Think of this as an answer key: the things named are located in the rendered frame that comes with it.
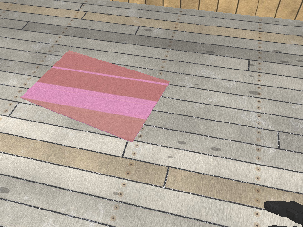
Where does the robot right hand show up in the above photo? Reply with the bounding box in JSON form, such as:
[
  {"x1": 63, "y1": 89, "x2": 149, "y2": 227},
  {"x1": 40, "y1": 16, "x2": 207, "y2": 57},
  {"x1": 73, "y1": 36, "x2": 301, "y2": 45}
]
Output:
[{"x1": 263, "y1": 201, "x2": 303, "y2": 227}]

